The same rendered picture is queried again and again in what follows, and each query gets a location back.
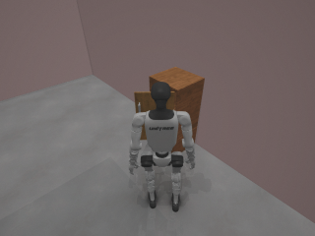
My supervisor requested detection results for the robot left foot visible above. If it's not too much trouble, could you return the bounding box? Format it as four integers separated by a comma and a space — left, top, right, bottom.
148, 191, 157, 208

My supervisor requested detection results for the robot left forearm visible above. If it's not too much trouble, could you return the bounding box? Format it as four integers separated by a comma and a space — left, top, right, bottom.
129, 141, 139, 165

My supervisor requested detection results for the left robot hand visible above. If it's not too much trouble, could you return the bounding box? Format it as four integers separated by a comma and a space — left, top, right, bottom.
128, 162, 140, 175

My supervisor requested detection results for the robot right upper arm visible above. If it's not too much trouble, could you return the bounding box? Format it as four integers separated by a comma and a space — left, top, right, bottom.
176, 111, 193, 148

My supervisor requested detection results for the cupboard door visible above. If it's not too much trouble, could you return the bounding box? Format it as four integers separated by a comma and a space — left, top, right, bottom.
134, 91, 175, 141

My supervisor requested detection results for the robot torso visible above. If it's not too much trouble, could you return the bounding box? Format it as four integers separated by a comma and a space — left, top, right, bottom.
144, 110, 179, 167

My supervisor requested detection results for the right robot hand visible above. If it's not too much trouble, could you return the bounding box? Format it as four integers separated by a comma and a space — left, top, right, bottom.
184, 157, 196, 170

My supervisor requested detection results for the robot right forearm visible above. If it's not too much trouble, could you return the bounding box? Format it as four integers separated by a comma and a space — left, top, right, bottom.
185, 138, 196, 161

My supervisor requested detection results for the robot left upper arm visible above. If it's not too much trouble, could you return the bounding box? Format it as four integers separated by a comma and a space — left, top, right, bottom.
131, 112, 146, 150

